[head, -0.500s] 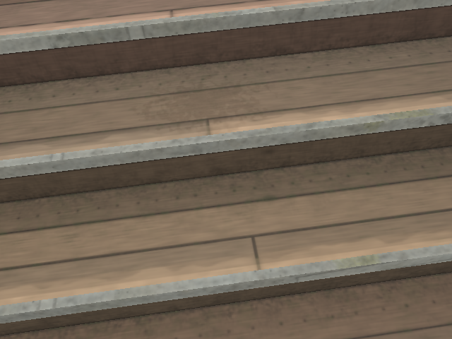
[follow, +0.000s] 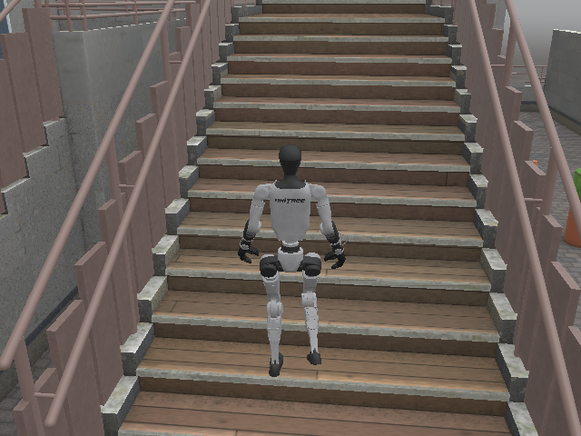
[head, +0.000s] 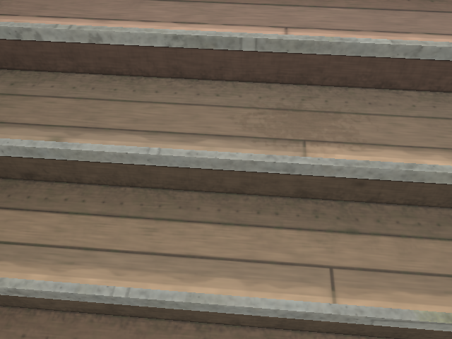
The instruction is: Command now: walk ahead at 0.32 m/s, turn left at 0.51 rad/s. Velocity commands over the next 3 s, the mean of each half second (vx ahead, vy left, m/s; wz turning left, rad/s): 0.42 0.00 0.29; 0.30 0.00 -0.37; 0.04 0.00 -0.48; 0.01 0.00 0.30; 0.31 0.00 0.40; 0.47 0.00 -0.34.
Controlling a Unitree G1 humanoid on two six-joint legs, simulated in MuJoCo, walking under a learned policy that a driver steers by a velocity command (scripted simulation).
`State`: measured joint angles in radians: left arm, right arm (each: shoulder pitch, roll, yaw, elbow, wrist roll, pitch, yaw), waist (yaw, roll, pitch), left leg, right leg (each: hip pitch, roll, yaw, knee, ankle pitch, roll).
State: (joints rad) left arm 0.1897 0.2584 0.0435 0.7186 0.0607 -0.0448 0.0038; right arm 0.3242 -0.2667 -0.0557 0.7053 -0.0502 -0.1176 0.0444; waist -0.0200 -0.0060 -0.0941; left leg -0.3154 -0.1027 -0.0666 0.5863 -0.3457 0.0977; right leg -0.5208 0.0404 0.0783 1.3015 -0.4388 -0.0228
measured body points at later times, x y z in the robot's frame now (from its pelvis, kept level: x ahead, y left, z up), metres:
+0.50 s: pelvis +0.23 -0.01 +0.11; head +0.23 +0.00 +0.56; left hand +0.34 +0.22 -0.02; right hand +0.31 -0.25 -0.03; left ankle +0.11 +0.12 -0.42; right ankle +0.28 -0.09 -0.57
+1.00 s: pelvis +0.48 +0.08 +0.26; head +0.49 +0.08 +0.71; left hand +0.56 +0.32 +0.12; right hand +0.67 -0.15 +0.17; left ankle +0.59 +0.17 -0.41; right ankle +0.37 -0.06 -0.29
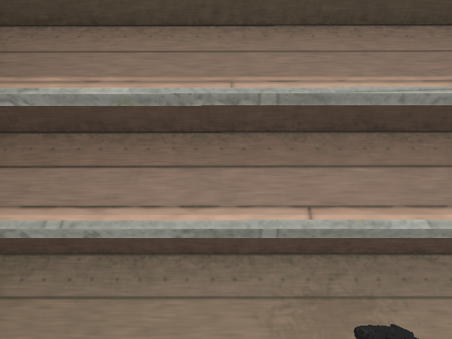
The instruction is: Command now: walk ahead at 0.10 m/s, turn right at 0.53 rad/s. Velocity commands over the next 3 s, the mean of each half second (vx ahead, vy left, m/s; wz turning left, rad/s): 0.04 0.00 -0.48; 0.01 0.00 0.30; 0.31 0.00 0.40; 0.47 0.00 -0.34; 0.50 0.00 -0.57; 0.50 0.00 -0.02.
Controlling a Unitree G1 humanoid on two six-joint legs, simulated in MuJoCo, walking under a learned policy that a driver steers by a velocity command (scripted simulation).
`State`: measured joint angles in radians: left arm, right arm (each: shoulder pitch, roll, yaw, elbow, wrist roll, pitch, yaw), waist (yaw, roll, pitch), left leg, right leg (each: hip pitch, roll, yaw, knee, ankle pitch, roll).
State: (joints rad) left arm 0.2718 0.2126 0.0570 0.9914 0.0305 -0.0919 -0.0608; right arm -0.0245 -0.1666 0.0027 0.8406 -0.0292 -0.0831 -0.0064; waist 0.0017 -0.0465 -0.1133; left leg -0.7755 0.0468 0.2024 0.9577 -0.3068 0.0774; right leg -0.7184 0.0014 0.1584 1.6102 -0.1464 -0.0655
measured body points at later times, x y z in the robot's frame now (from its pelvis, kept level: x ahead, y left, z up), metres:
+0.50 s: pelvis +0.07 -0.02 +0.07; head +0.08 -0.04 +0.52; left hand +0.28 +0.18 -0.04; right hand +0.21 -0.30 -0.03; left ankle +0.07 +0.10 -0.60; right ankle +0.06 -0.12 -0.67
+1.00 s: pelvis +0.07 -0.06 +0.06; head +0.09 -0.07 +0.51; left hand +0.29 +0.19 +0.00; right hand +0.22 -0.32 -0.04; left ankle +0.08 +0.09 -0.64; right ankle +0.06 -0.14 -0.67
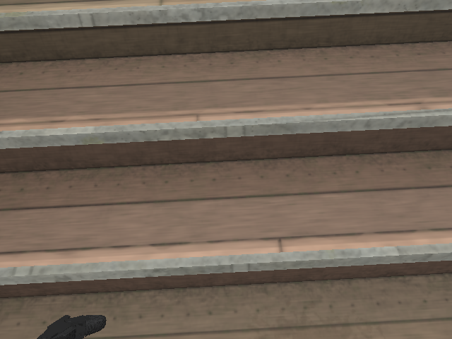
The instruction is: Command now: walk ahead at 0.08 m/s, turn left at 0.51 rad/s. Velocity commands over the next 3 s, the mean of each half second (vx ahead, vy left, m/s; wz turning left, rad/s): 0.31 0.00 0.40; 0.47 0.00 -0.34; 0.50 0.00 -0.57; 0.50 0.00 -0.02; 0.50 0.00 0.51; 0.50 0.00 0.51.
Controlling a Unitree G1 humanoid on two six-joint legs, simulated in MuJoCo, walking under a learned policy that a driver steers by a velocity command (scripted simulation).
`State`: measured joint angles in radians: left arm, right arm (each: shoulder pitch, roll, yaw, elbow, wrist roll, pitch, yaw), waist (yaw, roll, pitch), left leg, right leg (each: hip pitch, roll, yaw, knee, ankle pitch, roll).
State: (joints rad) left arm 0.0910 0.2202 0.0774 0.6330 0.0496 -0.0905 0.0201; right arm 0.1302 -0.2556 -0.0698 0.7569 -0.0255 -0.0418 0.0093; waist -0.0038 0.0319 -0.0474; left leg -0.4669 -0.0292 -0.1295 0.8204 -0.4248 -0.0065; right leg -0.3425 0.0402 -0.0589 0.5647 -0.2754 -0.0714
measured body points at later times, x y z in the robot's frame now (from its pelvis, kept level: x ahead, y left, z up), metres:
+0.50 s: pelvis +0.12 +0.04 +0.01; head +0.13 +0.04 +0.46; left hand -0.08 +0.13 -0.13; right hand +0.33 -0.08 -0.12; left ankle +0.23 +0.21 -0.45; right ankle -0.01 -0.09 -0.73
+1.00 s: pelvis +0.38 +0.18 +0.16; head +0.38 +0.17 +0.61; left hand +0.55 +0.38 +0.03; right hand +0.28 -0.02 +0.00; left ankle +0.32 +0.26 -0.57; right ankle +0.44 +0.05 -0.27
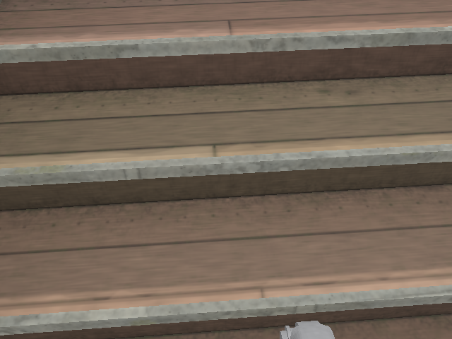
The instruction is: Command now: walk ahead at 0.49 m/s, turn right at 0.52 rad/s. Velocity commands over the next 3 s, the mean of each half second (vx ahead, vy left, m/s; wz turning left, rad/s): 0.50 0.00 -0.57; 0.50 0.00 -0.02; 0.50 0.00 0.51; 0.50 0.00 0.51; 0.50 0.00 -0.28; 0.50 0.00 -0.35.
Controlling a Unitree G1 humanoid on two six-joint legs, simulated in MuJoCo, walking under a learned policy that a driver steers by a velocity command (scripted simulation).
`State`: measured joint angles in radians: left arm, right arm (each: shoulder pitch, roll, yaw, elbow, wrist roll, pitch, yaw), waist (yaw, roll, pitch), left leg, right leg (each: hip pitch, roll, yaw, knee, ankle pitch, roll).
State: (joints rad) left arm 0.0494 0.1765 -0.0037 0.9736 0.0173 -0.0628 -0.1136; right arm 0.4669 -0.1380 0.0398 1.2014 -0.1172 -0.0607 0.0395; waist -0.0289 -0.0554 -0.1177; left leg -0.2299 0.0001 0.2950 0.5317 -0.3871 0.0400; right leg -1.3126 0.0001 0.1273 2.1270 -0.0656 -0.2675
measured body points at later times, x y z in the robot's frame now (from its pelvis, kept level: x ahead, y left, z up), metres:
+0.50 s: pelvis +0.30 -0.05 +0.15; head +0.30 -0.04 +0.60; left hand +0.26 +0.18 -0.01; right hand +0.39 -0.31 +0.04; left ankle +0.38 +0.10 -0.27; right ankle +0.27 -0.12 -0.56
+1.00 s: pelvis +0.59 -0.07 +0.31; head +0.58 -0.05 +0.76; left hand +0.84 +0.07 +0.21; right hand +0.42 -0.22 +0.17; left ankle +0.58 +0.01 -0.40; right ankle +0.64 -0.25 -0.17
